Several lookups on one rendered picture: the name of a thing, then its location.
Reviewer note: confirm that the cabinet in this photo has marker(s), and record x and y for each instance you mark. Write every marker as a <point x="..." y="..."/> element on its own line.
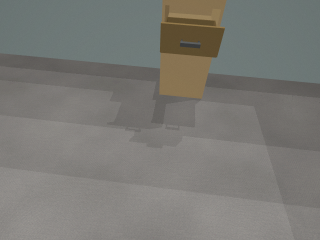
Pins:
<point x="186" y="75"/>

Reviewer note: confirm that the drawer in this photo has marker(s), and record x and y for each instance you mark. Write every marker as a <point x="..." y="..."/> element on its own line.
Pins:
<point x="175" y="29"/>

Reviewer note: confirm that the handle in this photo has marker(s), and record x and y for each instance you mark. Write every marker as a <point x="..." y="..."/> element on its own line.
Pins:
<point x="190" y="44"/>

